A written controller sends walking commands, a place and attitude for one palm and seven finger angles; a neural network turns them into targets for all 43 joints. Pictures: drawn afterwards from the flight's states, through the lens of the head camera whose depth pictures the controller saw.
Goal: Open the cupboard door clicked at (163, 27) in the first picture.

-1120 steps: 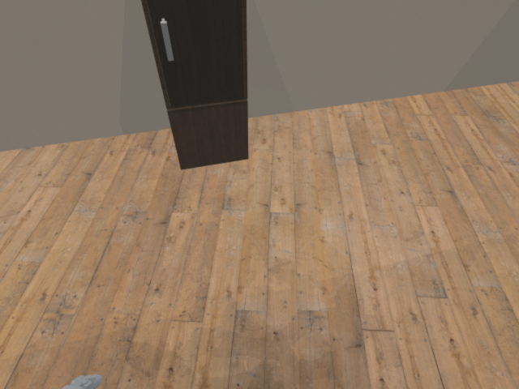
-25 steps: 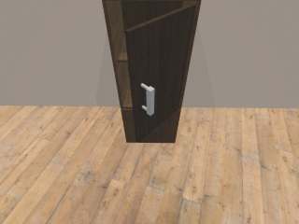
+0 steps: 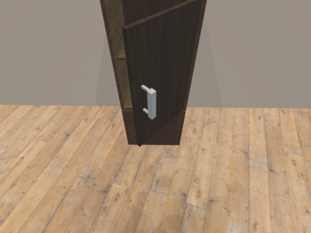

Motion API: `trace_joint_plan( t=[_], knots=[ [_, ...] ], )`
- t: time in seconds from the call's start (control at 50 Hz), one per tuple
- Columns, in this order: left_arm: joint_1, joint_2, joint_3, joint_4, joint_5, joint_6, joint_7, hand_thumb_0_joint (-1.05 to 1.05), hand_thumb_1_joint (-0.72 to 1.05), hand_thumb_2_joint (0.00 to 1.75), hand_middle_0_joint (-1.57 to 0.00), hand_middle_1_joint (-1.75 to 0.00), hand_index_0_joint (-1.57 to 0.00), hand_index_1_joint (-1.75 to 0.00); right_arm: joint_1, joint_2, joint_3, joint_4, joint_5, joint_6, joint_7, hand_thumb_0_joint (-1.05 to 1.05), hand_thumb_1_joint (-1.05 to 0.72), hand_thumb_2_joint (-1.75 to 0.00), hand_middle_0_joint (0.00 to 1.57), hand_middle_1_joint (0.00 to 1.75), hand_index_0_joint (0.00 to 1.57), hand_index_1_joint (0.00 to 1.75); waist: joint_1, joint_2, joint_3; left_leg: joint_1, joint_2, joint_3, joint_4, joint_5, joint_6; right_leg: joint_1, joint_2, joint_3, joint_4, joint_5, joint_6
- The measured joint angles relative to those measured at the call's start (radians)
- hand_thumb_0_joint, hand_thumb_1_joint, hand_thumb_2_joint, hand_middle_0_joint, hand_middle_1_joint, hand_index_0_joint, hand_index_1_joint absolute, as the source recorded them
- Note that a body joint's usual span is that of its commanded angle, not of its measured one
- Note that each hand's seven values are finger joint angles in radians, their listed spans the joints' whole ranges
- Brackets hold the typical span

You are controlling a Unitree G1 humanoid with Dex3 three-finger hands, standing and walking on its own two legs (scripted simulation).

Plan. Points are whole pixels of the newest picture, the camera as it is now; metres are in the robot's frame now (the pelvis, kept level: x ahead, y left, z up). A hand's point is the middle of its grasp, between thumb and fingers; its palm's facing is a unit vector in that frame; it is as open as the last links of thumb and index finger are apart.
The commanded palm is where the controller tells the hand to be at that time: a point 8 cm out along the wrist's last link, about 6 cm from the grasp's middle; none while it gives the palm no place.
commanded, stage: look to check the result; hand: left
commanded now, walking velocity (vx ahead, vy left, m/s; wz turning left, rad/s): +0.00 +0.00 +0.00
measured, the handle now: (148, 102) +0.57 +0.06 -0.04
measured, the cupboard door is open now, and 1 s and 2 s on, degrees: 46 46 46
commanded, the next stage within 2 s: walk to a spot facing it in 0.32 s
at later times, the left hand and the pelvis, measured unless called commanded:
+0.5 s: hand out of the picture -0.01 +0.16 -0.18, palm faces +0.05 -0.98 -0.19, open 7.4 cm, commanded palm none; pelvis +0.01 +0.00 +0.00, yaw -1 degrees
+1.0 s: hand out of the picture +0.07 +0.17 -0.16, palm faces -0.16 -0.93 -0.32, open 7.4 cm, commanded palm none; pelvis -0.02 -0.03 -0.01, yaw -14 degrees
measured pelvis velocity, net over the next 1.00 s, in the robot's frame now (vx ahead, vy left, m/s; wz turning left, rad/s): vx -0.02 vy -0.03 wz -0.25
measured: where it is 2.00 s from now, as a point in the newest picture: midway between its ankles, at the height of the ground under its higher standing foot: outside the picture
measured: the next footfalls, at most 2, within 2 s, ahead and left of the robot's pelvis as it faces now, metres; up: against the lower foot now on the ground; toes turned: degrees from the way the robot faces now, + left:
left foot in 1.42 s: +0.12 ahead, +0.08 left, +0.00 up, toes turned -31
right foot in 1.78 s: -0.04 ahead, -0.15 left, +0.00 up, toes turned -46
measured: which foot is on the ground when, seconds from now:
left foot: down 0.00-0.90, up 0.92-1.00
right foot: down 0.00-1.00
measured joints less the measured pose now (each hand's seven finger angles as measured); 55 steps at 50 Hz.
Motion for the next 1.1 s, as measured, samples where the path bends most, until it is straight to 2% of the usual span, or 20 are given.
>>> trace_joint_plan(
  t=[0.52, 0.76, 0.84, 0.86, 0.9, 0.92, 0.96, 1.02, 1.1],
  knots=[
    [-0.026, 0.004, 0.001, -0.012, 0.002, 0.001, -0.004, 0.0, 0.9, 0.89, -0.2, -0.29, -0.2, -0.3, -0.03, -0.02, 0.0, -0.007, -0.001, -0.003, -0.004, 0.01, -0.92, -0.9, 0.2, 0.3, 0.2, 0.3, 0.008, -0.009, -0.004, 0.017, 0.002, 0.014, -0.006, -0.012, -0.001, 0.018, -0.002, 0.014, -0.019, -0.001, 0.0],
    [-0.045, 0.043, 0.054, -0.071, 0.013, 0.051, -0.03, 0.0, 0.9, 0.89, -0.2, -0.29, -0.2, -0.3, -0.045, -0.037, -0.043, -0.091, -0.007, 0.015, -0.012, 0.01, -0.91, -0.9, 0.21, 0.3, 0.2, 0.3, 0.015, -0.01, 0.016, -0.058, 0.062, 0.106, 0.109, -0.077, -0.005, -0.125, 0.032, 0.107, 0.162, -0.055, -0.005],
    [-0.084, 0.065, 0.069, -0.105, 0.014, 0.059, -0.044, 0.0, 0.9, 0.89, -0.2, -0.29, -0.2, -0.3, -0.065, -0.053, -0.048, -0.129, -0.014, 0.007, -0.007, 0.01, -0.91, -0.9, 0.21, 0.3, 0.2, 0.3, 0.028, -0.004, 0.035, -0.073, 0.09, 0.166, 0.109, -0.07, -0.01, -0.254, 0.004, 0.05, 0.35, -0.146, 0.001],
    [-0.093, 0.069, 0.072, -0.115, 0.015, 0.059, -0.048, 0.0, 0.9, 0.89, -0.2, -0.29, -0.2, -0.3, -0.068, -0.059, -0.049, -0.137, -0.016, 0.006, -0.005, 0.01, -0.91, -0.9, 0.21, 0.3, 0.2, 0.3, 0.028, 0.004, 0.039, -0.075, 0.099, 0.176, 0.109, -0.068, -0.015, -0.268, -0.004, 0.034, 0.358, -0.148, 0.002],
    [-0.097, 0.079, 0.076, -0.141, 0.017, 0.048, -0.054, 0.0, 0.9, 0.89, -0.2, -0.29, -0.2, -0.3, -0.068, -0.069, -0.051, -0.151, -0.015, 0.015, -0.001, 0.01, -0.9, -0.9, 0.21, 0.3, 0.2, 0.3, 0.029, 0.015, 0.033, -0.097, 0.118, 0.187, 0.146, -0.082, -0.022, -0.255, -0.018, 0.023, 0.254, -0.069, 0.005],
    [-0.101, 0.082, 0.077, -0.148, 0.023, 0.04, -0.052, 0.0, 0.9, 0.89, -0.2, -0.29, -0.2, -0.3, -0.073, -0.074, -0.055, -0.152, -0.012, 0.023, 0.002, 0.01, -0.9, -0.9, 0.21, 0.3, 0.2, 0.3, 0.027, 0.024, 0.035, -0.124, 0.12, 0.169, 0.211, -0.154, -0.026, -0.261, -0.01, 0.02, 0.254, -0.051, -0.004],
    [-0.109, 0.08, 0.074, -0.157, 0.024, 0.034, -0.043, 0.0, 0.91, 0.89, -0.2, -0.29, -0.2, -0.3, -0.084, -0.085, -0.063, -0.149, -0.008, 0.042, 0.008, 0.01, -0.91, -0.9, 0.21, 0.3, 0.2, 0.3, 0.023, 0.038, 0.041, -0.179, 0.093, 0.098, 0.389, -0.261, -0.022, -0.252, 0.004, 0.014, 0.255, -0.043, -0.025],
    [-0.103, 0.074, 0.07, -0.166, 0.021, 0.028, -0.03, 0.0, 0.9, 0.89, -0.2, -0.29, -0.2, -0.3, -0.111, -0.092, -0.068, -0.156, -0.006, 0.049, 0.01, 0.01, -0.91, -0.9, 0.2, 0.3, 0.2, 0.3, 0.029, 0.032, 0.044, -0.222, 0.056, 0.056, 0.57, -0.269, -0.026, -0.223, 0.019, 0.044, 0.196, -0.008, -0.042],
    [-0.081, 0.06, 0.063, -0.17, 0.017, 0.023, -0.023, 0.0, 0.9, 0.89, -0.2, -0.29, -0.2, -0.3, -0.15, -0.091, -0.067, -0.187, 0.0, 0.047, 0.008, 0.01, -0.91, -0.9, 0.2, 0.3, 0.2, 0.3, 0.033, 0.021, 0.034, -0.227, 0.033, 0.034, 0.621, -0.248, -0.037, -0.193, 0.039, 0.099, 0.123, 0.037, -0.045]
  ],
)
